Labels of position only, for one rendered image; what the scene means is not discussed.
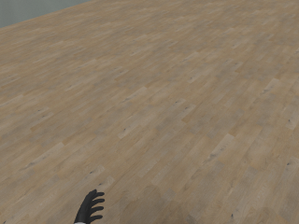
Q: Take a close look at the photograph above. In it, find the left robot hand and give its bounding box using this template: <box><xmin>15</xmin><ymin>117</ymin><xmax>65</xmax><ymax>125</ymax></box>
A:
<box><xmin>74</xmin><ymin>189</ymin><xmax>105</xmax><ymax>224</ymax></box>

